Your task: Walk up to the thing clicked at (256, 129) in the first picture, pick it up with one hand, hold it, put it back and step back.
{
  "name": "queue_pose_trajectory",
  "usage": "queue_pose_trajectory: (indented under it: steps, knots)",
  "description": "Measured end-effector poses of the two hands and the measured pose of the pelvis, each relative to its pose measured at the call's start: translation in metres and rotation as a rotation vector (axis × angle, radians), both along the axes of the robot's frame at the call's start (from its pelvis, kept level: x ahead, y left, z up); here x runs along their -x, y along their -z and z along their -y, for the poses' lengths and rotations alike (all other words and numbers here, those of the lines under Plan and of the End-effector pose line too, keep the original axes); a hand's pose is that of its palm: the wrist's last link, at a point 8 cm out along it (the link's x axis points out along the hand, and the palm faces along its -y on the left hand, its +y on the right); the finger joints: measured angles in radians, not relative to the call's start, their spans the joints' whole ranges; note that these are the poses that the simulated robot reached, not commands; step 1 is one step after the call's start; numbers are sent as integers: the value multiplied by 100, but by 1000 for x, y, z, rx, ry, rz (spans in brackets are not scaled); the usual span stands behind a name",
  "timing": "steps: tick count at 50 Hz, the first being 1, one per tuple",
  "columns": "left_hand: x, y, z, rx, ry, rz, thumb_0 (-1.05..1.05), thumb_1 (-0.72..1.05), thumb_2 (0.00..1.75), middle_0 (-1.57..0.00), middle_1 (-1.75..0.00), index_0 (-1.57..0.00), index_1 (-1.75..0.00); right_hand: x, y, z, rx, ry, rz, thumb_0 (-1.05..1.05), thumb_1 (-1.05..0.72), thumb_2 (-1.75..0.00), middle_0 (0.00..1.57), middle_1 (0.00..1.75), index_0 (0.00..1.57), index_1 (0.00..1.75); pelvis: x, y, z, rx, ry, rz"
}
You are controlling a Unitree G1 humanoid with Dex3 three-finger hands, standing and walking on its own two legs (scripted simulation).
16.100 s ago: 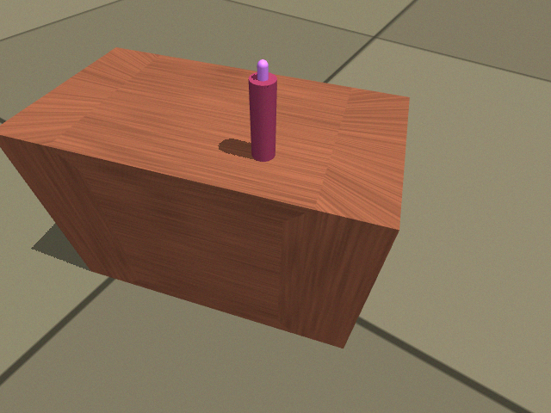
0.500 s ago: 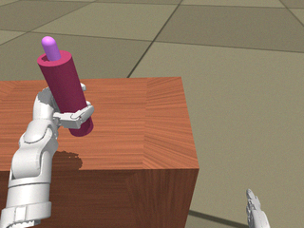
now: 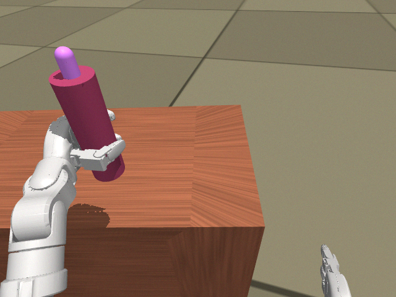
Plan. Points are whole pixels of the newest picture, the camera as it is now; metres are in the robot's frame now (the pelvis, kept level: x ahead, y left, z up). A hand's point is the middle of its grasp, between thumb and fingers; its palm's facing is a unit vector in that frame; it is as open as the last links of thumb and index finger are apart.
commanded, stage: hold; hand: left
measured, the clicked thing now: (90, 121) +0.34 +0.18 +0.25
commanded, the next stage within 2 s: none
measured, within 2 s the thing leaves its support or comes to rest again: neither
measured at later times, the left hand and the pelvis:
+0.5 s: hand (102, 145) +0.32 +0.16 +0.22, palm faces +0.10 -1.00 -0.01, open 8.4 cm; pelvis -0.01 +0.00 +0.00, yaw +0 degrees
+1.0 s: hand (97, 154) +0.31 +0.17 +0.21, palm faces +0.10 -0.99 -0.03, open 8.4 cm; pelvis -0.01 +0.00 +0.00, yaw +0 degrees
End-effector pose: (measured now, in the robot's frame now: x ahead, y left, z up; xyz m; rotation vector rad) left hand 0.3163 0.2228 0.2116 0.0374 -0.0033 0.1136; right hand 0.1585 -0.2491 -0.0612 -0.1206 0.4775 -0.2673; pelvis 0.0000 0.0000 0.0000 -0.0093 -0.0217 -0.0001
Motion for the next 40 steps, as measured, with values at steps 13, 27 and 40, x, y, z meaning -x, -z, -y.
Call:
queue_pose_trajectory:
  steps: [13, 27, 40]
  knots:
    - [8, -9, 2, 9, 2, 13, 0, -23, 115, -78, -107, -82, -109, 3, -2, 0, -1, -20, 2, -1, 53, -5, 5, 5, 5, 5, 2, -1, 2, -1, -3, 9]
    - [20, -5, 8, 24, 11, -14, 0, -23, 115, -78, -107, -82, -109, 6, -3, 2, -7, -24, 13, -1, 53, -5, 5, 5, 5, 5, 9, -2, 4, -4, -6, 20]
    - [28, -4, 2, 14, 1, 2, 0, -23, 115, -78, -107, -82, -109, 14, 2, 1, 0, -24, -5, -1, 53, -6, 5, 5, 5, 5, 14, -2, 4, -2, -6, 21]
